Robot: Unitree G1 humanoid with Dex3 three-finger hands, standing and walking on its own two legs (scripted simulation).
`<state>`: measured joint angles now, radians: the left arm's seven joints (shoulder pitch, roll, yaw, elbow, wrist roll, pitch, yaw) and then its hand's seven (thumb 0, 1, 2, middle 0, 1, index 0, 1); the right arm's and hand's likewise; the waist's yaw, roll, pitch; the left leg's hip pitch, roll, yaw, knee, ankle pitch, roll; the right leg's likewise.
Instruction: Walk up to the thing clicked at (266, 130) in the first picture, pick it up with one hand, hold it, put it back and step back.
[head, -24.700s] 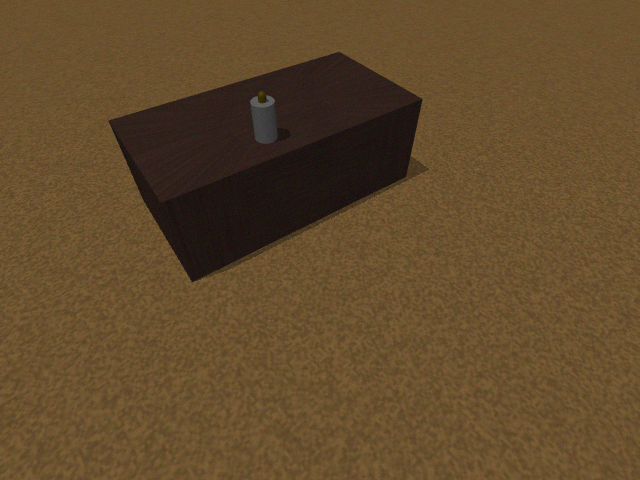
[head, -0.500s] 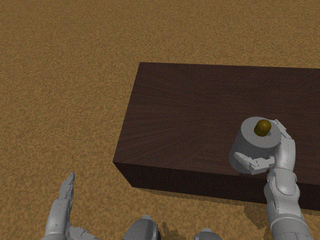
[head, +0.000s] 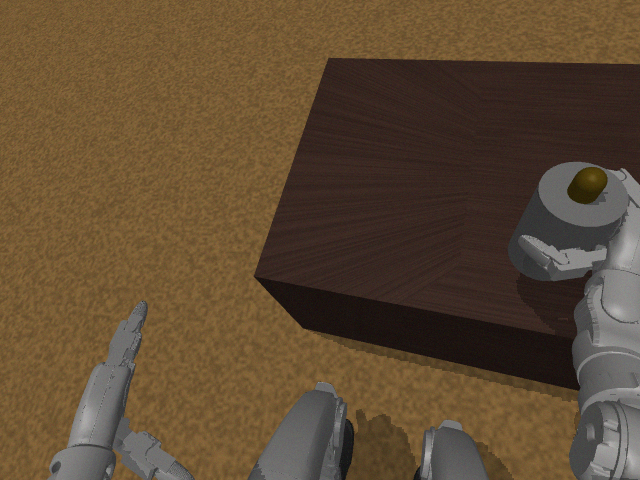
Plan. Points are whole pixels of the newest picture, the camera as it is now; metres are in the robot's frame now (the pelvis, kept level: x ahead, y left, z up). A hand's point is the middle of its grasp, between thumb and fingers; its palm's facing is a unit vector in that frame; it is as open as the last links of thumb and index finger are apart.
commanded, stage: crouch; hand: right
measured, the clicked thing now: (563, 219) +0.47 -0.19 -0.03
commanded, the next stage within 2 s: lower in 0.34 s
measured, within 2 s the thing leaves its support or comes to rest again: neither
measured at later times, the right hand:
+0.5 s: hand (557, 229) +0.47 -0.20 -0.07, palm faces +0.25 +0.97 -0.01, open 11.4 cm
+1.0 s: hand (543, 239) +0.49 -0.20 -0.13, palm faces +0.23 +0.97 -0.01, open 11.4 cm
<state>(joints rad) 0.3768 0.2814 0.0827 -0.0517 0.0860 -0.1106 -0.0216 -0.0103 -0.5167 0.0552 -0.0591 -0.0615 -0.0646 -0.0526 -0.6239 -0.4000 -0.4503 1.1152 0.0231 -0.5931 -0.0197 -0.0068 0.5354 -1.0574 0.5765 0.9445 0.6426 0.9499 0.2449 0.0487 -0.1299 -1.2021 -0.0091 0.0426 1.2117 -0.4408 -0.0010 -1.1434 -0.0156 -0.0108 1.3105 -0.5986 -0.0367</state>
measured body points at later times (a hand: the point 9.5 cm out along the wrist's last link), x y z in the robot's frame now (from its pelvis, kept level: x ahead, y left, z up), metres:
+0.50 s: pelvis -0.01 +0.01 -0.02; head +0.15 -0.05 +0.39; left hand +0.16 +0.27 +0.04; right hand +0.45 -0.25 -0.06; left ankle +0.07 +0.13 -0.62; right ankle +0.01 -0.09 -0.62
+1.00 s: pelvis -0.02 +0.01 -0.06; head +0.18 -0.07 +0.33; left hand +0.15 +0.27 +0.03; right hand +0.47 -0.25 -0.13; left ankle +0.07 +0.13 -0.62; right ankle +0.01 -0.09 -0.62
